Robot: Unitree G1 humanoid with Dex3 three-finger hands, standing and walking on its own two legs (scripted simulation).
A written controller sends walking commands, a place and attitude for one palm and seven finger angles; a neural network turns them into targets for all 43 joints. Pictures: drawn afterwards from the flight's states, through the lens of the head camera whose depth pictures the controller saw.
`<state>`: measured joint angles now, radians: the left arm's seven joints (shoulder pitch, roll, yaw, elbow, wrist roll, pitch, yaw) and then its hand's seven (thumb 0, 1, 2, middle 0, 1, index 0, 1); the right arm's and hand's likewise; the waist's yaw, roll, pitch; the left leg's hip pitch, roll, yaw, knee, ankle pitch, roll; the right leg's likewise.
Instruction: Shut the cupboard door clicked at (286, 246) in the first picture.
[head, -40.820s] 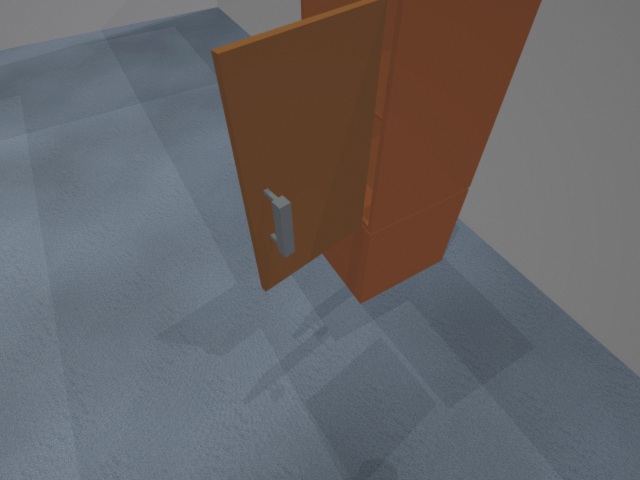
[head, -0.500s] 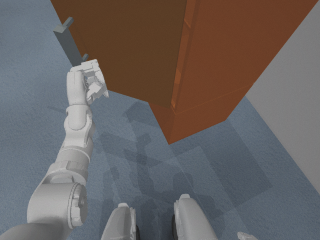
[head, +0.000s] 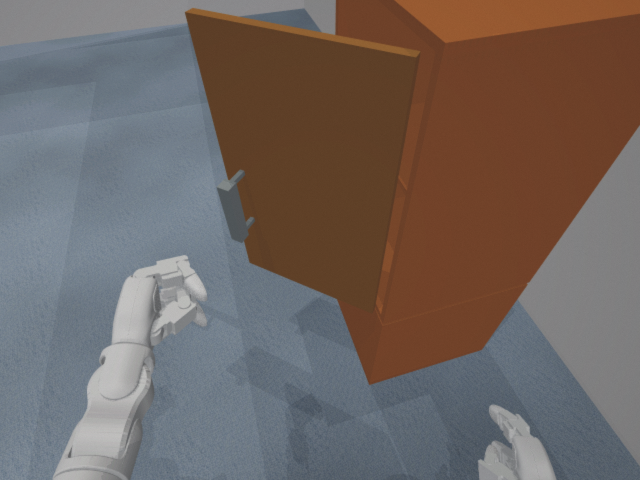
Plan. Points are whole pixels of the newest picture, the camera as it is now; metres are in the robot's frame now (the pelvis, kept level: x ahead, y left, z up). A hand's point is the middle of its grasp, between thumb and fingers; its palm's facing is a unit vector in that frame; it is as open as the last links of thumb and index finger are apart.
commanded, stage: draw the hand back to the body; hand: left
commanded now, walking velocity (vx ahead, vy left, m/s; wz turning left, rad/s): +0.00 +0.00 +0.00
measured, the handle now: (239, 206) +0.62 +0.20 -0.07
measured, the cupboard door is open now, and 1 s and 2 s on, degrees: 47 47 47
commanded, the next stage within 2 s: step back with the hand held close in 0.92 s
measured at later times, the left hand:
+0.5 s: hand (26, 328) +0.22 +0.27 +0.18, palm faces +0.44 -0.80 -0.41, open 5.8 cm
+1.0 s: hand (3, 338) +0.20 +0.27 +0.19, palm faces +0.46 -0.78 -0.41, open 7.4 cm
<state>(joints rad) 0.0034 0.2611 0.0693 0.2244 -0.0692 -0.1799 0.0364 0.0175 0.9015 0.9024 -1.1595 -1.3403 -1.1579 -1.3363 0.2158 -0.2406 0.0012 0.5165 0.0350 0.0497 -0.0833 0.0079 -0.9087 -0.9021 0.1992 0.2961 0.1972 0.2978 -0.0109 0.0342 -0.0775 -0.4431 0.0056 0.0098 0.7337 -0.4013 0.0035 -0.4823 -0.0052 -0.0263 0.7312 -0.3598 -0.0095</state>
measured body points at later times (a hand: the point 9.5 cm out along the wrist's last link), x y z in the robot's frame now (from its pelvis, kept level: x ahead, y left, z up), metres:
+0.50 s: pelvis +0.02 +0.01 +0.03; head +0.01 -0.03 +0.48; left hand +0.19 +0.31 +0.20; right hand +0.21 -0.20 -0.06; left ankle -0.02 +0.12 -0.71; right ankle +0.01 -0.11 -0.71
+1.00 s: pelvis +0.01 +0.00 +0.03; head -0.01 -0.02 +0.48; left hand +0.17 +0.31 +0.21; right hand +0.20 -0.22 -0.06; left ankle -0.02 +0.12 -0.71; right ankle +0.01 -0.11 -0.71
